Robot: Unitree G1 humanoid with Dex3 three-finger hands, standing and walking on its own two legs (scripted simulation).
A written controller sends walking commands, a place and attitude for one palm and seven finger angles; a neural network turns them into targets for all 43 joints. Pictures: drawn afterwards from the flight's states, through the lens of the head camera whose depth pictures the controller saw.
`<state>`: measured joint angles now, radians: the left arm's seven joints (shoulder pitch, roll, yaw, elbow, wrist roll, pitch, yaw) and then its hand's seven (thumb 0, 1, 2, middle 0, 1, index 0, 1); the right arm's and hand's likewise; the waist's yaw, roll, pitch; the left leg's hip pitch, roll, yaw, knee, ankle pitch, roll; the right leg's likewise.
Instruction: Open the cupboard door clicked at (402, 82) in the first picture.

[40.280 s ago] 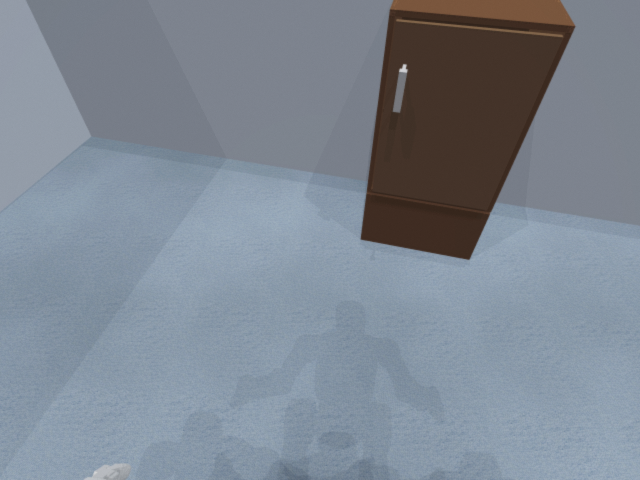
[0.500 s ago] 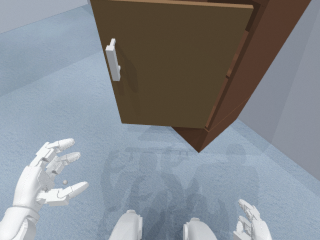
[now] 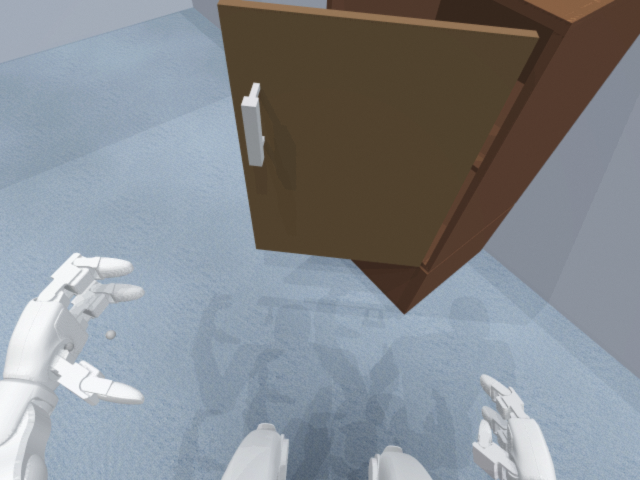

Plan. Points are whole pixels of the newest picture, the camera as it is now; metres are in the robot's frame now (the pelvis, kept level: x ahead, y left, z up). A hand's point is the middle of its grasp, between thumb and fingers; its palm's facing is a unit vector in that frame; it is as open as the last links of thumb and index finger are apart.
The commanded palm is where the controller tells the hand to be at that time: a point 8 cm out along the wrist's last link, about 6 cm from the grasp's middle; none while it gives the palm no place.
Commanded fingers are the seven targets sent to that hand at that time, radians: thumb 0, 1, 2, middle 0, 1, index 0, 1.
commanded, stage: raise the hand with hooked fingers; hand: left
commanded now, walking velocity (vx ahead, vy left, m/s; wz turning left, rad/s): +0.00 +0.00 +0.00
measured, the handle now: (256, 125) +0.62 +0.15 +0.04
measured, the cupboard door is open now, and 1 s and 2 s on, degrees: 45 45 45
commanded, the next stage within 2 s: move the hooked fingers beside the handle in 0.76 s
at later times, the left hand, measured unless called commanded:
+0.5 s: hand (123, 301) +0.30 +0.25 +0.05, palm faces -0.04 -1.00 -0.05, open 13.9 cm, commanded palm +0.27 +0.30 +0.05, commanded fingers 0.00 -0.50 0.30 -0.30 -1.20 -0.30 -1.20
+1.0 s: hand (130, 297) +0.30 +0.25 +0.05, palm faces -0.03 -1.00 -0.04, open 14.0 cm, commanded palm +0.30 +0.29 +0.05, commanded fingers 0.00 -0.50 0.30 -0.30 -1.20 -0.30 -1.20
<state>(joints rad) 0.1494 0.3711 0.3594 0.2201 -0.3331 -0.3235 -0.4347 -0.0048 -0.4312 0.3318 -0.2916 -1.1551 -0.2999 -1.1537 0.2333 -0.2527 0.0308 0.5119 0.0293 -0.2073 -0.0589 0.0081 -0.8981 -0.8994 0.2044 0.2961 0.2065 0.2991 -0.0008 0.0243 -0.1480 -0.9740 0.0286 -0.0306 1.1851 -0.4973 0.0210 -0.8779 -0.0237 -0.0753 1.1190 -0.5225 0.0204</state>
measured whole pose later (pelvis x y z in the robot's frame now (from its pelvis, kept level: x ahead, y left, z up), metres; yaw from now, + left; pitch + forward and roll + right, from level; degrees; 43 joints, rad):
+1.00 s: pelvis +0.00 -0.01 +0.00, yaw +0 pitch +18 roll -3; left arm -0.06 0.41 0.41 0.44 -0.35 -0.33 -0.54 -0.01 -0.50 0.30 -0.30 -1.20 -0.30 -1.20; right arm 0.26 -0.29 0.03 0.54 0.03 -0.19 -0.08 0.01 -0.90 -0.90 0.20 0.30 0.21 0.30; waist -0.01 0.03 -0.14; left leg -0.99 0.04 -0.03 1.19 -0.50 0.00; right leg -0.91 -0.01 -0.07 1.14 -0.53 0.00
